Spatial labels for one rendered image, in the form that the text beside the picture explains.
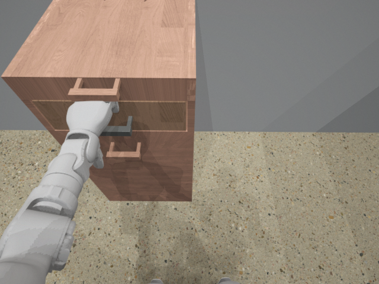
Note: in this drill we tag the cabinet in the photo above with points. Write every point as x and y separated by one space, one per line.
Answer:
143 48

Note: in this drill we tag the left robot upper arm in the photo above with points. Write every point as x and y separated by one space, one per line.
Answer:
39 243

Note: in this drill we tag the drawer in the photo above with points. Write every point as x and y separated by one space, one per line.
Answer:
147 115

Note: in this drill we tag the left robot forearm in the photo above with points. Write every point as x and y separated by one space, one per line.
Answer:
61 185

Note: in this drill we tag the robot left hand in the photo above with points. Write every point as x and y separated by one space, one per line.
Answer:
93 116

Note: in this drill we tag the handle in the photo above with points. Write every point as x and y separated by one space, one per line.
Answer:
119 130
107 95
123 155

